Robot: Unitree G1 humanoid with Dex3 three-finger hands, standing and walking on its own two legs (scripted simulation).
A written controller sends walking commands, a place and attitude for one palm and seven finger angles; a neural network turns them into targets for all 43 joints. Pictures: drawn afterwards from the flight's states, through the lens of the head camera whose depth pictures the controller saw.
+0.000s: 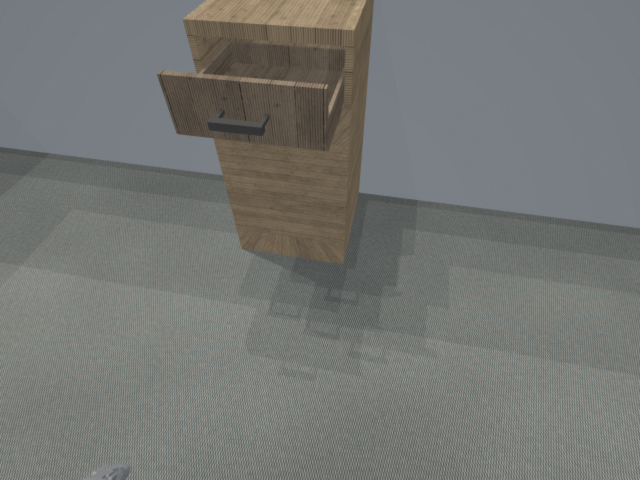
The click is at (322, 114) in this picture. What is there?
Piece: drawer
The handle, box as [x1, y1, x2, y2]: [207, 109, 269, 135]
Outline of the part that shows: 207,123 209,129 211,130 262,135 264,131 264,126 269,117 268,114 265,114 259,122 224,119 221,117 224,112 220,109 214,117 210,117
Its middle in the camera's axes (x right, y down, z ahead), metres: -0.19 -0.26 +0.87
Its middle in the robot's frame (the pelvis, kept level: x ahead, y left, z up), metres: +0.83 +0.23 +0.01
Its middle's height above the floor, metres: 0.78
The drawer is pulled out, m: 0.21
